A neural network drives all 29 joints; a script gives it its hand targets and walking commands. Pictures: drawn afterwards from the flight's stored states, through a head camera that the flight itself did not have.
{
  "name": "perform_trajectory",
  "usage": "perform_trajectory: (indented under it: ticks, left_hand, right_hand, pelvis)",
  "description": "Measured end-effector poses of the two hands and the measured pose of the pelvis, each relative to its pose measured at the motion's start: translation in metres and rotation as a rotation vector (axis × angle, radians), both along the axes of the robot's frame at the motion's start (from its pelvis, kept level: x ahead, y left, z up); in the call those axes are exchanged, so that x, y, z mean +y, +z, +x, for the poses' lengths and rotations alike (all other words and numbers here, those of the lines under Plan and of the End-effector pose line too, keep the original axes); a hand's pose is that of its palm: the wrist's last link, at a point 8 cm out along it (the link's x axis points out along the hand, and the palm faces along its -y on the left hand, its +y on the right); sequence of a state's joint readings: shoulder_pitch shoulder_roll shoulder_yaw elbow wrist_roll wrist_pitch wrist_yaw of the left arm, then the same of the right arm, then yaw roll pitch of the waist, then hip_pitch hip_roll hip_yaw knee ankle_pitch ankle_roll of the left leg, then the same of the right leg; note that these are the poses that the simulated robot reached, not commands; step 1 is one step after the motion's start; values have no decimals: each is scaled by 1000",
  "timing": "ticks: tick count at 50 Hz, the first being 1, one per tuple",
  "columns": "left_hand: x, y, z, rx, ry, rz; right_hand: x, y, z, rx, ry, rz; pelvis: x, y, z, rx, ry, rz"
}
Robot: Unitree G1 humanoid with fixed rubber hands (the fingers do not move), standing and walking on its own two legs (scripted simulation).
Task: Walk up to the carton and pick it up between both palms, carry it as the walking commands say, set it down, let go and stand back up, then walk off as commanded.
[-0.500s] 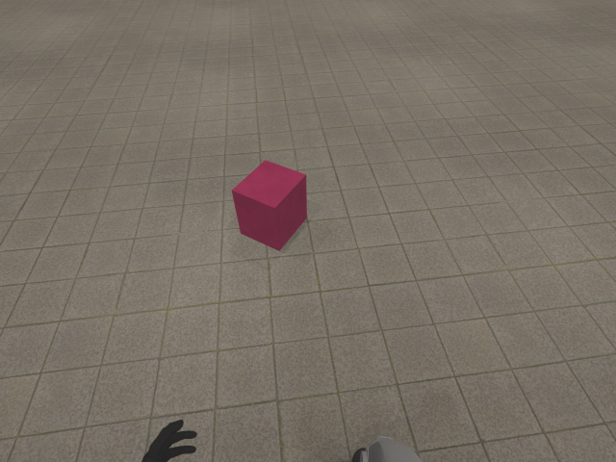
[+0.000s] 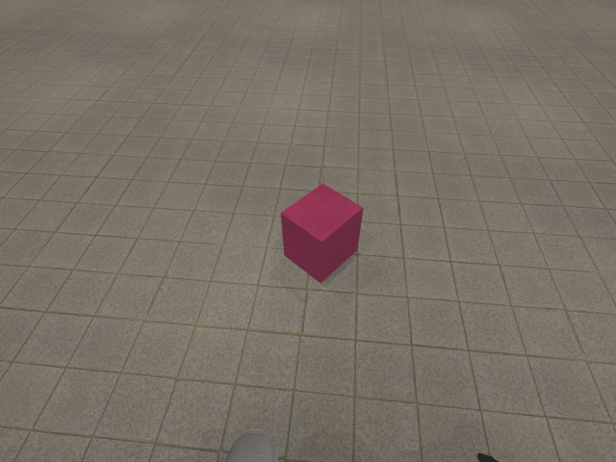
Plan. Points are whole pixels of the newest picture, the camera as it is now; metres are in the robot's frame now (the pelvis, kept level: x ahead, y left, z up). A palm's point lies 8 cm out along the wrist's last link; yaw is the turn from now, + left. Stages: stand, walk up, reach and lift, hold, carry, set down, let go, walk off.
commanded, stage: walk up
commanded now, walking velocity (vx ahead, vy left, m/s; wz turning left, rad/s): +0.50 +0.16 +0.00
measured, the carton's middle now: (321, 232) +1.07 +0.11 -0.65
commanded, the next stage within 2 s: none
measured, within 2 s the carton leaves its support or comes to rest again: neither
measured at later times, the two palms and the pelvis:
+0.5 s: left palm (169, 323) +0.34 +0.33 -0.14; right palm out of the picture +0.13 -0.15 -0.13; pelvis +0.23 +0.08 +0.00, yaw +1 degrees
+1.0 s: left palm (204, 303) +0.40 +0.28 -0.15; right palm (451, 288) +0.50 -0.20 -0.16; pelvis +0.41 +0.03 -0.02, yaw +2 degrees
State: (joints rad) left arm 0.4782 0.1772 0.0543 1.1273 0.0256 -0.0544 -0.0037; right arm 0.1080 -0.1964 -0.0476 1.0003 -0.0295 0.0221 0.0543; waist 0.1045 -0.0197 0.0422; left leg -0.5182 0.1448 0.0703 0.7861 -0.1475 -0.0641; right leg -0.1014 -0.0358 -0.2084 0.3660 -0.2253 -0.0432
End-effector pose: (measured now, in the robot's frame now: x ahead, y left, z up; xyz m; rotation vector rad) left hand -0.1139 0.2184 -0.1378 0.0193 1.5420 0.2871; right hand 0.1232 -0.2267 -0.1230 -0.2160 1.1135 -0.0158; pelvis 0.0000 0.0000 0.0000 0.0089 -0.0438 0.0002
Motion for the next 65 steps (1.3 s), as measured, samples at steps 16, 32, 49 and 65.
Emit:
perform_trajectory:
  ticks: [16, 32, 49, 65]
  left_hand:
    - [103, -16, 220, -98, -137, 0]
    - [53, -11, 568, -467, -355, -64]
    - [56, -12, 521, -203, -100, 82]
    - [94, -31, 561, -195, -105, -48]
  right_hand:
    - [88, -11, 91, 17, -101, -9]
    - [77, -12, 27, 518, -368, -34]
    - [19, -37, 361, 137, -90, -45]
    - [89, -11, 390, 65, -135, -43]
  pelvis:
    - [83, -7, 143, 63, 1, -16]
    - [61, -18, 304, 35, -2, -12]
    - [31, -16, 406, 22, 26, -32]
    - [89, -10, 465, -6, 23, -24]
